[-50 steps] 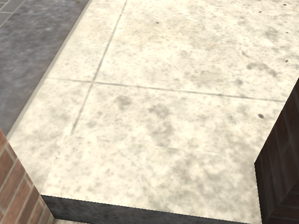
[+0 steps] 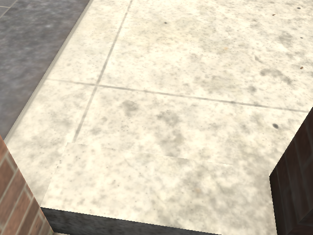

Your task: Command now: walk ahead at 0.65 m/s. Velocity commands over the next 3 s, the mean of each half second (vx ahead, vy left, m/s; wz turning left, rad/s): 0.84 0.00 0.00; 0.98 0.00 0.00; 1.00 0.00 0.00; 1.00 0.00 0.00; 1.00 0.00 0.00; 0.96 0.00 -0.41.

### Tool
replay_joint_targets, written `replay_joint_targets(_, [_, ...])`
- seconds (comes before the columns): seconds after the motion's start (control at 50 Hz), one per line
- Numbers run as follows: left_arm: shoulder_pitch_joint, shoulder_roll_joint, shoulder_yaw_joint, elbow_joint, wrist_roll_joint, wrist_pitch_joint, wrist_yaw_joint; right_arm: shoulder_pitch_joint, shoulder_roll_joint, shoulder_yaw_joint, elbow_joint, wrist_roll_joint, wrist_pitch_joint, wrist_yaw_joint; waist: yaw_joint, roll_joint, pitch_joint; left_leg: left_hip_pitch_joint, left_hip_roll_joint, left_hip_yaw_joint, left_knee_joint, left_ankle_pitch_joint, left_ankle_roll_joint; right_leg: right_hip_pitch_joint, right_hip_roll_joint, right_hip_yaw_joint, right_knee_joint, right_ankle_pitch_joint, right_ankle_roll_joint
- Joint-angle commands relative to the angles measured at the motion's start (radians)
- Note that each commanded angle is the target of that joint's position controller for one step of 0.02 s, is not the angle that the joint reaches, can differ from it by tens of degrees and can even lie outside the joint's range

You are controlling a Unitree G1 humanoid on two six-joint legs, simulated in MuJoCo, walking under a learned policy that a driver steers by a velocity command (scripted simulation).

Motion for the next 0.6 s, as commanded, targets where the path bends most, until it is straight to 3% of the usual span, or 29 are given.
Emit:
replay_joint_targets(0.02, [-0.121,0.133,0.029,-0.088,0.02,-0.046,0.011,-0.118,-0.067,-0.015,-0.164,0.01,-0.051,-0.012,-0.005,-0.19,0.125,-0.329,0.117,-0.149,0.363,-0.158,-0.041,-0.01,-0.388,0.451,-0.304,-0.109,-0.294])
replay_joint_targets(0.04, [-0.13,0.123,0.021,-0.091,0.037,-0.05,0.009,-0.114,-0.051,0.0,-0.195,-0.004,-0.053,-0.003,-0.046,-0.119,0.102,-0.341,0.157,-0.145,0.186,-0.133,-0.013,0.057,-0.328,0.369,-0.288,-0.105,-0.223])
replay_joint_targets(0.06, [-0.184,0.142,0.022,-0.1,0.031,-0.043,0.006,-0.05,-0.037,0.018,-0.178,0.016,-0.063,0.016,-0.1,-0.06,0.075,-0.129,0.15,-0.06,-0.111,-0.126,0.027,-0.034,-0.251,0.255,-0.298,-0.157,-0.155])
replay_joint_targets(0.08, [-0.262,0.152,0.03,-0.108,0.033,-0.04,-0.002,0.169,-0.049,0.009,-0.088,0.027,-0.062,0.022,-0.205,-0.001,0.03,0.218,0.085,0.067,-0.311,-0.028,0.059,-0.196,-0.142,0.146,-0.147,-0.073,-0.149])
replay_joint_targets(0.1, [-0.305,0.096,0.018,-0.115,0.007,-0.047,-0.023,0.397,-0.085,-0.014,0.018,0.01,-0.064,0.018,-0.3,0.167,0.012,0.493,-0.005,0.157,-0.478,0.199,0.078,-0.338,-0.062,0.059,0.2,0.221,-0.141])
replay_joint_targets(0.12, [-0.347,0.026,-0.004,-0.133,-0.008,-0.077,-0.042,0.615,-0.083,-0.018,0.12,-0.003,-0.048,0.029,-0.362,0.318,-0.068,0.76,0.01,0.051,-0.442,0.268,0.093,-0.585,0.012,0.03,0.629,0.217,-0.096])
replay_joint_targets(0.14, [-0.376,-0.129,-0.045,-0.164,-0.001,-0.088,-0.064,0.648,-0.081,0.002,0.091,-0.024,-0.053,0.021,-0.34,0.449,-0.052,0.71,0.187,-0.351,-0.453,0.261,0.073,-0.833,0.216,0.145,1.197,-0.064,-0.015])
replay_joint_targets(0.16, [-0.244,-0.175,-0.036,-0.244,-0.009,-0.08,-0.05,0.38,-0.171,-0.014,-0.006,-0.017,-0.053,0.028,-0.132,0.554,-0.074,0.684,0.352,-0.916,-0.801,-0.096,0.104,-1.062,0.229,0.224,1.542,-0.022,0.009])
replay_joint_targets(0.18, [-0.406,-0.142,-0.046,-0.318,0.008,-0.077,-0.056,0.206,-0.15,-0.016,-0.042,-0.033,-0.049,0.019,-0.084,0.317,0.065,0.582,0.425,-0.855,-0.866,-0.352,0.151,-1.252,0.136,0.155,1.853,0.096,0.027])
replay_joint_targets(0.2, [-0.52,-0.132,-0.057,-0.374,0.043,-0.067,-0.064,0.163,-0.143,-0.019,-0.036,-0.03,-0.065,0.024,-0.079,0.149,0.174,0.522,0.41,-0.672,-0.846,-0.32,0.158,-1.37,0.099,0.136,1.952,0.068,0.019])
replay_joint_targets(0.22, [-0.574,-0.155,-0.069,-0.404,0.048,-0.055,-0.052,0.179,-0.112,-0.013,0.013,-0.031,-0.089,0.041,-0.074,0.11,0.191,0.487,0.392,-0.568,-0.82,-0.234,0.154,-1.436,0.095,0.145,2.131,-0.043,-0.015])
replay_joint_targets(0.24, [-0.644,-0.138,-0.059,-0.449,0.064,-0.027,-0.054,0.206,-0.056,0.004,0.061,-0.007,-0.132,0.04,-0.047,0.096,0.258,0.469,0.359,-0.437,-0.821,-0.216,0.134,-1.5,0.061,0.186,2.125,-0.169,-0.061])
replay_joint_targets(0.26, [-0.673,-0.135,-0.068,-0.488,0.05,-0.005,-0.06,0.208,-0.004,0.019,0.108,0.003,-0.155,0.041,-0.019,0.095,0.284,0.407,0.321,-0.325,-0.851,-0.184,0.108,-1.466,0.035,0.184,2.036,-0.229,-0.091])
replay_joint_targets(0.3, [-0.706,-0.145,-0.089,-0.555,0.007,0.037,-0.06,0.128,-0.016,0.021,0.131,0.007,-0.172,0.042,0.042,0.034,0.343,0.141,0.257,-0.114,-1.031,0.077,0.056,-1.246,0.023,0.098,1.736,-0.203,-0.124])
replay_joint_targets(0.32, [-0.677,-0.118,-0.088,-0.549,-0.006,0.064,-0.069,0.108,-0.038,0.02,0.124,0.015,-0.168,0.025,0.061,-0.002,0.319,0.05,0.24,-0.037,-1.158,0.329,0.084,-1.076,-0.014,-0.039,1.555,-0.136,-0.12])
replay_joint_targets(0.34, [-0.601,-0.117,-0.086,-0.53,0.009,0.083,-0.068,0.082,-0.063,0.013,0.107,0.03,-0.156,0.007,0.086,-0.011,0.246,0.049,0.226,0.06,-1.207,0.694,0.104,-0.872,-0.016,-0.121,1.486,-0.144,-0.128])
replay_joint_targets(0.36, [-0.45,-0.1,-0.082,-0.447,0.001,0.08,-0.076,-0.094,-0.059,0.022,0.045,0.06,-0.145,-0.002,0.182,-0.107,0.084,-0.093,0.143,0.235,-1.106,1.328,0.06,-0.396,0.04,-0.19,1.245,-0.036,-0.129])
replay_joint_targets(0.38, [-0.347,-0.087,-0.083,-0.404,-0.015,0.078,-0.072,-0.041,-0.16,0.003,0.023,0.105,-0.158,-0.013,0.199,-0.102,-0.082,-0.04,0.193,0.18,-0.975,1.826,0.088,-0.105,0.098,-0.213,1.152,0.077,-0.113])
replay_joint_targets(0.4, [-0.278,-0.053,-0.064,-0.397,-0.024,0.089,-0.056,0.028,-0.263,-0.027,0.028,0.131,-0.173,-0.011,0.232,-0.042,-0.203,0.18,0.252,0.135,-0.743,2.111,0.107,-0.084,0.107,-0.166,1.013,-0.068,-0.109])
replay_joint_targets(0.42, [-0.342,0.034,-0.039,-0.407,-0.008,0.082,-0.051,0.088,-0.291,-0.051,0.031,0.139,-0.171,-0.003,0.21,-0.038,-0.28,0.367,0.232,0.082,-0.446,2.285,0.111,-0.144,0.152,-0.139,0.774,-0.295,-0.1])
replay_joint_targets(0.44, [-0.273,0.051,-0.018,-0.417,-0.004,0.084,-0.038,0.106,-0.315,-0.093,0.011,0.105,-0.177,0.022,0.189,0.114,-0.315,0.552,0.242,0.01,-0.2,2.26,0.124,-0.174,0.166,-0.093,0.493,-0.368,-0.07])
replay_joint_targets(0.46, [-0.187,0.12,0.005,-0.388,-0.021,0.072,-0.04,0.001,-0.286,-0.098,-0.022,0.124,-0.177,0.042,0.247,0.121,-0.373,0.525,0.143,-0.02,0.16,2.014,0.106,-0.033,0.14,0.028,0.221,-0.246,-0.103])
replay_joint_targets(0.48, [-0.365,0.194,0.032,-0.293,-0.012,0.036,-0.051,0.084,-0.128,-0.078,-0.082,0.045,-0.171,0.067,0.004,-0.174,-0.36,-0.217,-0.106,-0.134,0.648,0.578,0.017,0.369,-0.056,0.407,0.12,-0.226,-0.262])
replay_joint_targets(0.5, [-0.235,0.16,0.052,-0.235,0.027,0.025,-0.063,-0.076,0.071,-0.036,-0.129,0.006,-0.188,0.062,0.09,-0.07,-0.33,-0.532,-0.202,-0.356,1.257,0.291,0.066,0.417,-0.157,0.561,0.185,0.417,-0.324])
replay_joint_targets(0.52, [-0.126,0.161,0.062,-0.176,0.047,0.016,-0.064,-0.164,0.136,-0.001,-0.199,-0.016,-0.199,0.056,0.099,-0.038,-0.372,-0.655,-0.187,-0.384,1.434,0.301,0.123,0.367,-0.228,0.676,0.028,0.208,-0.286])
replay_joint_targets(0.54, [-0.11,0.078,0.047,-0.07,0.061,-0.005,-0.069,-0.242,0.2,0.038,-0.288,-0.014,-0.189,0.042,0.038,0.021,-0.196,-0.763,-0.146,-0.362,1.452,0.312,0.139,0.202,-0.258,0.692,-0.058,-0.124,-0.231])
replay_joint_targets(0.56, [-0.129,0.022,0.035,-0.003,0.06,-0.029,-0.078,-0.285,0.263,0.075,-0.311,-0.027,-0.173,0.04,-0.016,0.036,0.0,-0.863,-0.103,-0.33,1.497,0.295,0.151,0.058,-0.207,0.529,-0.073,-0.157,-0.164])
replay_joint_targets(0.58, [-0.163,-0.009,0.022,0.033,0.046,-0.05,-0.072,-0.265,0.26,0.085,-0.302,-0.012,-0.147,0.033,-0.045,0.017,0.118,-0.928,-0.12,-0.312,1.542,0.217,0.138,-0.046,-0.167,0.407,-0.125,-0.08,-0.131])
replay_joint_targets(0.6, [-0.211,-0.01,0.014,0.022,0.035,-0.062,-0.07,-0.264,0.203,0.079,-0.306,0.009,-0.118,0.037,-0.083,0.009,0.171,-0.888,-0.114,-0.28,1.426,0.137,0.118,-0.159,-0.156,0.31,-0.216,-0.074,-0.102])
Next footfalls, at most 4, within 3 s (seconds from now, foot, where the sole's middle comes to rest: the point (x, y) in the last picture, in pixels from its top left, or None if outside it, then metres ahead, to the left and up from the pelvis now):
0.50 right None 0.28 -0.05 -0.57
0.82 left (129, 174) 0.57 0.12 -0.38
1.26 right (183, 93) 0.97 -0.08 -0.38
1.70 left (149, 29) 1.45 0.08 -0.38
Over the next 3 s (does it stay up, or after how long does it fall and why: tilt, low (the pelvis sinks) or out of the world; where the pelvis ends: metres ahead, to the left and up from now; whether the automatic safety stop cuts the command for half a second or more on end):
stays up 2.54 -0.04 0.38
